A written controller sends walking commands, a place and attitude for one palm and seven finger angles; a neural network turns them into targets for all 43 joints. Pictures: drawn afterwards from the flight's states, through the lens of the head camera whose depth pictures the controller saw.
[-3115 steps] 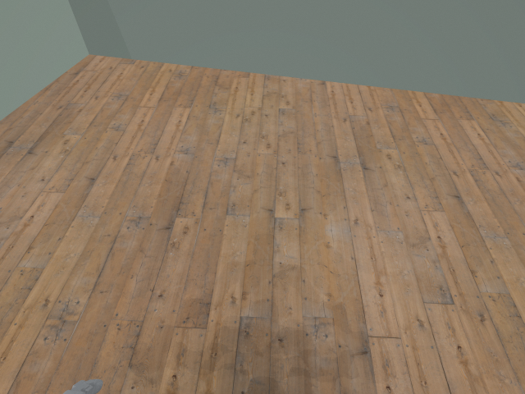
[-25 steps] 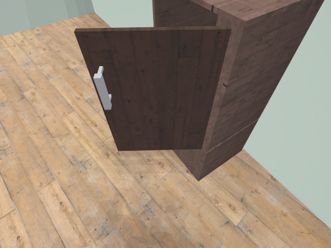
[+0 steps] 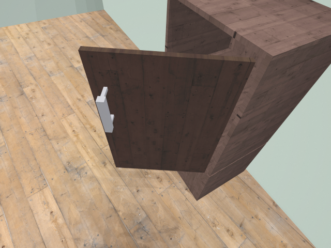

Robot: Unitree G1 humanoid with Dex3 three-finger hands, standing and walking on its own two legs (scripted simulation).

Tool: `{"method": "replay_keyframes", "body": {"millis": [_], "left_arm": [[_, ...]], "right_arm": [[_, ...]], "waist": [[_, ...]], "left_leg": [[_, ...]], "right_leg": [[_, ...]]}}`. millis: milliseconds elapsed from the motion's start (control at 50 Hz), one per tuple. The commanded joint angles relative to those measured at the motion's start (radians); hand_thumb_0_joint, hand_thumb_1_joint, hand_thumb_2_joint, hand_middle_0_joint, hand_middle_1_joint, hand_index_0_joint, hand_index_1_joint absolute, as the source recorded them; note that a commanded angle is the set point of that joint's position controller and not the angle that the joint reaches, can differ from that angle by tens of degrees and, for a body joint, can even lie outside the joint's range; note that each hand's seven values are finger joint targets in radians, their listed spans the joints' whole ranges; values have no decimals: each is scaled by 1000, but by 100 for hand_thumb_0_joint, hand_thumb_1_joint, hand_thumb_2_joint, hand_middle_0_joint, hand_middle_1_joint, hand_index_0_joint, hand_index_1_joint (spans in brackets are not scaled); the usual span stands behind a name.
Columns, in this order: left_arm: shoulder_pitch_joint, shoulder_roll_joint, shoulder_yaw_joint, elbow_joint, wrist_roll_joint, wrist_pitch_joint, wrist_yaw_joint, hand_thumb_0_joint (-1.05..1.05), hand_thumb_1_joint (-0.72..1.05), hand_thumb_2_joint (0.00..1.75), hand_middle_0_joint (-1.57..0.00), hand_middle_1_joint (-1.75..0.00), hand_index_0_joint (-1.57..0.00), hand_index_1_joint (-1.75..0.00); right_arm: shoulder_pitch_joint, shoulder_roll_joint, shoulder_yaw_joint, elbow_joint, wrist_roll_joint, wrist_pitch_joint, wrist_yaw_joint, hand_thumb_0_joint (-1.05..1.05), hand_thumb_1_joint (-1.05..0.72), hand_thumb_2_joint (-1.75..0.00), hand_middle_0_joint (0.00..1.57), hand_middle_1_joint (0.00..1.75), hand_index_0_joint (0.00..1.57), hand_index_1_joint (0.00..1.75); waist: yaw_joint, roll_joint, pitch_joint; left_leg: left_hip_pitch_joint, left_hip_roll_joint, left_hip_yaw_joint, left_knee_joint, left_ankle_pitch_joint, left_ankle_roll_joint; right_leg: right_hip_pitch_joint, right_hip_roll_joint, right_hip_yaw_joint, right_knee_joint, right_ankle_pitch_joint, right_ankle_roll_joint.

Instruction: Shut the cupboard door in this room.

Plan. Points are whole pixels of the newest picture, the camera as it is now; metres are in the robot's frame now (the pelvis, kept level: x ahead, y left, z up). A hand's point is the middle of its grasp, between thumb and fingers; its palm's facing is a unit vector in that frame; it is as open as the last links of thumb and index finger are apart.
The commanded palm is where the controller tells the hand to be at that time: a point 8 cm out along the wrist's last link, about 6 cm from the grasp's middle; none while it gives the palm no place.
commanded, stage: come to a stop and stand still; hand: left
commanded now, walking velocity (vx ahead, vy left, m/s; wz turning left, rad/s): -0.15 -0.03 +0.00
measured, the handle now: (107, 110) +0.45 +0.21 +0.04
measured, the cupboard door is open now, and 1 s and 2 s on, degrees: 57 57 57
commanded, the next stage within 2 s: look again from close up in 0.60 s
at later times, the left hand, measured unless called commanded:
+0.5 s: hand out of the picture +0.05 +0.18 -0.17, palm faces -0.03 -0.97 -0.25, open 7.4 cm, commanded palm none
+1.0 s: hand out of the picture -0.03 +0.18 -0.18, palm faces +0.00 -0.98 -0.19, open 7.4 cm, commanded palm none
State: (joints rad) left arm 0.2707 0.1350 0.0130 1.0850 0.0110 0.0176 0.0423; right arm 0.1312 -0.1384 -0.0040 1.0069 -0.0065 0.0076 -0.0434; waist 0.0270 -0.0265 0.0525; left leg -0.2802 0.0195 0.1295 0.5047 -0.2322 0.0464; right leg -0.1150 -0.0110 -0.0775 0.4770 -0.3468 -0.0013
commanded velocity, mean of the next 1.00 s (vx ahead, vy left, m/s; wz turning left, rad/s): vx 0.00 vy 0.00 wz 0.00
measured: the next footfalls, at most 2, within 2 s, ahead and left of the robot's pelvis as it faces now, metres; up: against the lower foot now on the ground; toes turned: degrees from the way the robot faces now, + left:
none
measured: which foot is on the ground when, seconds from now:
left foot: down 0.00-1.00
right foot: down 0.00-1.00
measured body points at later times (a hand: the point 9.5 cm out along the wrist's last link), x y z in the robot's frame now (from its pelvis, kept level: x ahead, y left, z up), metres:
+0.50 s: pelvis -0.03 -0.01 -0.01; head -0.02 -0.01 +0.44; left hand +0.05 +0.23 -0.15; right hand -0.03 -0.24 -0.16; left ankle +0.02 +0.09 -0.74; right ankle -0.07 -0.11 -0.74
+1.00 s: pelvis -0.01 +0.01 +0.00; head +0.00 +0.02 +0.45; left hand -0.02 +0.23 -0.16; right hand +0.02 -0.23 -0.15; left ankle +0.02 +0.09 -0.74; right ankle -0.07 -0.11 -0.74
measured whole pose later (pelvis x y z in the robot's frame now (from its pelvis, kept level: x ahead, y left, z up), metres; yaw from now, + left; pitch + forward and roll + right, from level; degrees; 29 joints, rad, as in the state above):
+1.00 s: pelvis -0.01 +0.01 +0.00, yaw -1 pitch -1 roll +0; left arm 0.33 0.17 -0.02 1.07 0.01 0.00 0.04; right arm 0.22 -0.17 0.01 1.08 -0.01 -0.01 -0.02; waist 0.01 -0.03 0.04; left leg -0.26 0.01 0.16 0.48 -0.21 0.05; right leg -0.11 -0.02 -0.05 0.46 -0.34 0.00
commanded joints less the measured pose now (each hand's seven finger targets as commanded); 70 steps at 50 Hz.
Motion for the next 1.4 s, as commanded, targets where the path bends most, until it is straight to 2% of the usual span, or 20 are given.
{"method": "replay_keyframes", "body": {"millis": [0,60,120,140,160,180,200,260,300,360,460,540,700,780,1040,1300,1320,1340,1360,1380], "left_arm": [[68,124,34,-71,8,-2,9,0,90,90,-20,-30,-20,-30],[71,131,39,-88,12,3,7,0,90,90,-20,-30,-20,-30],[52,163,37,-92,13,-5,5,0,90,90,-20,-30,-20,-30],[66,126,16,-145,18,-21,41,0,90,90,-20,-30,-20,-30],[6,209,28,-203,14,-29,35,0,90,90,-20,-30,-20,-30],[11,196,31,-214,16,-39,30,0,90,90,-20,-30,-20,-30],[0,204,30,-227,11,-41,27,0,90,90,-20,-30,-20,-30],[-4,197,24,-250,9,-35,19,0,90,90,-20,-30,-20,-30],[-4,192,17,-255,8,-29,14,0,90,90,-20,-30,-20,-30],[-9,182,13,-254,8,-17,8,0,90,90,-20,-30,-20,-30],[14,176,6,-229,2,-21,4,0,90,90,-20,-30,-20,-30],[31,165,1,-202,-1,-27,4,0,90,90,-20,-30,-20,-30],[66,146,-7,-132,1,-33,5,0,90,90,-20,-30,-20,-30],[81,139,-11,-100,5,-32,4,0,90,90,-20,-30,-20,-30],[109,140,-18,-31,5,-36,3,0,90,90,-20,-30,-20,-30],[105,137,-16,-15,7,-35,2,0,90,90,-20,-30,-20,-30],[134,118,-27,-11,25,-50,38,0,90,90,-20,-30,-20,-30],[-703,643,338,-1673,-118,-308,57,0,90,90,-20,-30,-20,-30],[-21,216,5,-1397,-136,-244,67,0,90,90,-22,-32,-22,-32],[235,30,-41,-1291,-172,-110,76,0,90,90,-24,-34,-24,-34]], "right_arm": [[121,-203,-65,-31,-1,12,-11,0,-90,-90,20,30,20,30],[92,-182,-65,-46,-5,18,-4,0,-90,-90,20,30,20,30],[84,-141,-54,-45,-4,20,9,0,-90,-90,20,30,20,30],[51,-179,-63,-117,-3,-4,14,0,-90,-90,20,30,20,30],[126,-138,-57,-114,-7,8,30,0,-90,-90,20,30,20,30],[110,-122,-49,-127,-15,9,36,0,-90,-90,20,30,20,30],[117,-117,-46,-138,-13,10,36,0,-90,-90,20,30,20,30],[138,-130,-44,-150,-12,6,39,0,-90,-90,20,30,20,30],[142,-134,-35,-142,-15,4,40,0,-90,-90,20,30,20,30],[161,-154,-32,-133,-20,3,43,0,-90,-90,20,30,20,30],[178,-150,-19,-101,-18,-9,39,0,-90,-90,20,30,20,30],[191,-143,-12,-68,-13,-23,34,0,-90,-90,20,30,20,30],[185,-131,-9,-5,-6,-33,26,0,-90,-90,20,30,20,30],[166,-133,-10,14,-4,-33,24,0,-90,-90,20,30,20,30],[122,-149,-8,51,0,-40,18,0,-90,-90,20,30,20,30],[121,-139,-9,72,-2,-40,18,0,-90,-90,20,30,20,30],[100,-175,-9,1,-1,-40,24,0,-90,-90,20,30,20,30],[218,-348,-38,-286,41,-221,-46,0,-90,-90,20,30,20,30],[163,-247,14,-283,84,-313,-67,0,-90,-90,20,30,20,30],[126,-203,-14,-281,59,-350,-51,0,-90,-90,20,30,20,30]], "waist": [[-37,60,-155],[-26,37,-139],[-30,-75,-119],[-41,59,-65],[-70,18,-96],[-51,15,-105],[-60,-19,-93],[-58,-80,-37],[-52,-26,-2],[-48,5,67],[-34,19,26],[-30,20,-25],[-29,38,-40],[-27,27,-2],[-25,17,-25],[-21,7,0],[-29,103,61],[-209,134,-347],[-66,444,-536],[-39,373,-464]], "left_leg": [[211,223,-206,-17,713,62],[114,183,-191,-16,453,38],[69,92,-117,40,245,-16],[124,104,-60,125,300,-37],[33,83,-87,122,89,-20],[18,59,-59,104,47,-31],[18,51,-64,99,22,-25],[22,57,-77,76,33,-11],[24,68,-94,43,24,-6],[-45,87,-142,-38,-126,4],[-42,88,-146,-74,-103,3],[8,97,-140,-74,15,4],[81,109,-130,-84,129,9],[88,113,-137,-110,105,13],[153,116,-127,-117,202,13],[141,112,-134,-157,155,9],[100,125,-138,24,359,-19],[510,78,-208,10,465,-29],[631,117,-273,-14,577,-70],[456,120,-285,-115,560,-124]], "right_leg": [[-95,-72,76,41,328,-14],[-64,-94,119,0,359,-40],[-45,-179,196,-55,490,-91],[-161,-159,228,-44,709,-41],[-118,-163,193,-10,470,-70],[-91,-181,215,-8,514,-96],[-116,-177,202,-9,437,-108],[-189,-145,180,-22,262,-101],[-221,-122,165,-30,130,-92],[-262,-79,150,-55,-138,-79],[-201,-77,148,-68,-101,-71],[-147,-78,138,-64,26,-59],[-121,-81,126,-81,138,-41],[-135,-79,120,-101,117,-35],[-115,-95,119,-121,194,-22],[-102,-99,114,-144,162,-20],[-182,-119,153,-140,299,-18],[-259,3,-24,102,419,-11],[-304,35,-19,293,94,-18],[-307,33,-7,360,-21,-16]]}}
